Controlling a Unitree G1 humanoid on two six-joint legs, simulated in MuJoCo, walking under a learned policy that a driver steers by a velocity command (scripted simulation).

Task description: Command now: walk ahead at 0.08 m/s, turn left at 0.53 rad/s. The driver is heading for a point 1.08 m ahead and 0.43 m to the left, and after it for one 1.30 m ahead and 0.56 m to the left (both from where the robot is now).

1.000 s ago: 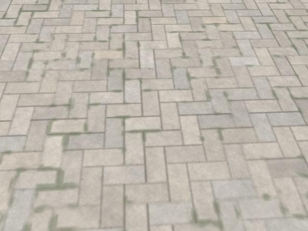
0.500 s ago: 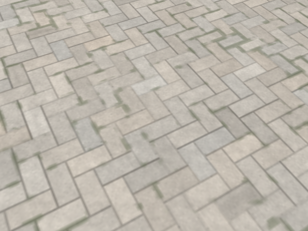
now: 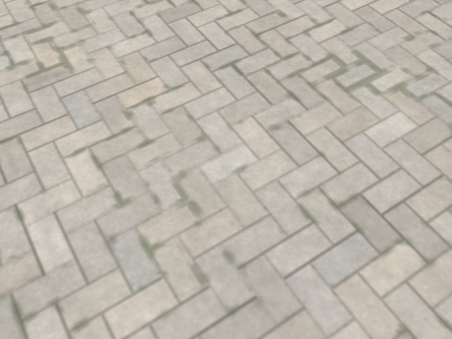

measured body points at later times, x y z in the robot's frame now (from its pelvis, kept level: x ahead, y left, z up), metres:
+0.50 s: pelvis +0.04 -0.05 +0.01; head +0.09 -0.04 +0.46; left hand +0.07 +0.27 -0.08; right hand +0.32 -0.23 -0.09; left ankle +0.00 +0.10 -0.67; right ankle +0.10 -0.15 -0.73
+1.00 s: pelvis +0.05 +0.01 +0.00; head +0.06 +0.02 +0.45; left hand -0.04 +0.30 -0.10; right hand +0.35 -0.05 -0.08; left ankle -0.02 +0.08 -0.73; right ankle +0.14 -0.09 -0.70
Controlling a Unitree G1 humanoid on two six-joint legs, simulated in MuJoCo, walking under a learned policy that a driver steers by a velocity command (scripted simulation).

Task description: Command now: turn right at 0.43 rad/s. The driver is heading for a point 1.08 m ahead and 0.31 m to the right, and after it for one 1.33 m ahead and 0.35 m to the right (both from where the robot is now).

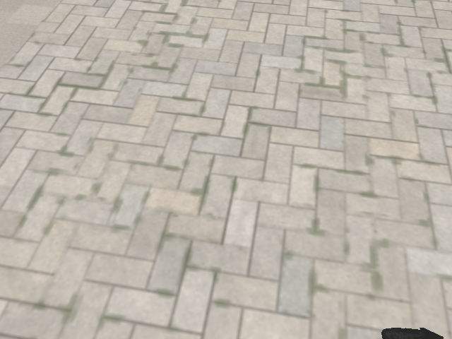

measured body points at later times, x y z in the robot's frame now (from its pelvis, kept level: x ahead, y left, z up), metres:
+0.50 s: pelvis +0.02 -0.04 +0.01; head +0.05 -0.09 +0.46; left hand +0.29 +0.17 -0.05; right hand +0.09 -0.37 -0.09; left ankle +0.13 +0.10 -0.69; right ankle -0.02 -0.12 -0.73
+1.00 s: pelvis +0.04 -0.03 +0.00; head +0.08 -0.06 +0.45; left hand +0.31 +0.13 -0.09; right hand +0.02 -0.34 -0.11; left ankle +0.13 +0.07 -0.73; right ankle -0.03 -0.13 -0.74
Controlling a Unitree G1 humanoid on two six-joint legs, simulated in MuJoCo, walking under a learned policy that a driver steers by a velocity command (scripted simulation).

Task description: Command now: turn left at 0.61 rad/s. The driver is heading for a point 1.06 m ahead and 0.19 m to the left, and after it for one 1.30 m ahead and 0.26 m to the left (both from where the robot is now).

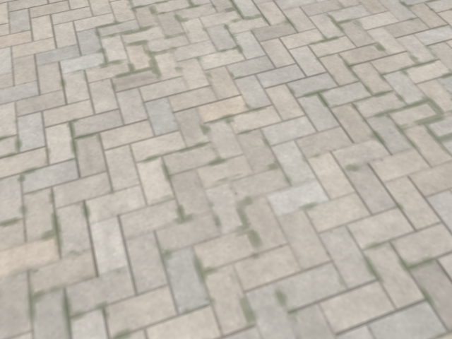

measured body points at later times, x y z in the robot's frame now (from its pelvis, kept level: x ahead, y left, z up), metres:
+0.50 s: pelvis +0.08 +0.11 -0.02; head +0.11 +0.14 +0.42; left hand -0.05 +0.40 -0.14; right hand +0.42 -0.01 -0.06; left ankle +0.08 +0.21 -0.74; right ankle -0.02 -0.11 -0.71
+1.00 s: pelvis +0.42 +0.30 -0.04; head +0.43 +0.31 +0.41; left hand +0.44 +0.60 -0.16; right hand +0.53 +0.06 -0.17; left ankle +0.16 +0.31 -0.59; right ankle +0.49 +0.32 -0.74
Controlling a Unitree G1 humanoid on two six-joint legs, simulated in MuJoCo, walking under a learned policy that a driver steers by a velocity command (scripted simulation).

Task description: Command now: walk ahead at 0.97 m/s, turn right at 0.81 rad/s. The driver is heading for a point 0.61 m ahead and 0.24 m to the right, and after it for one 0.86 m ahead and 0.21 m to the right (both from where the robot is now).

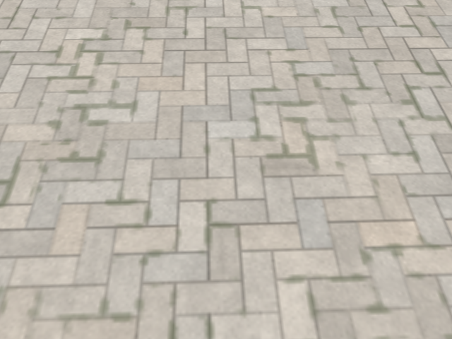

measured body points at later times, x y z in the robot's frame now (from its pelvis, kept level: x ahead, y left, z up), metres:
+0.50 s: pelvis +0.45 +0.04 +0.04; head +0.47 +0.03 +0.48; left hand +0.70 +0.26 -0.06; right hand +0.40 -0.27 -0.07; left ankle +0.51 +0.17 -0.70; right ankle +0.33 -0.01 -0.58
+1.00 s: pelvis +0.78 -0.19 +0.03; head +0.81 -0.23 +0.48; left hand +1.05 -0.09 -0.09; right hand +0.69 -0.49 -0.06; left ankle +0.96 -0.12 -0.61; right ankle +0.76 -0.20 -0.70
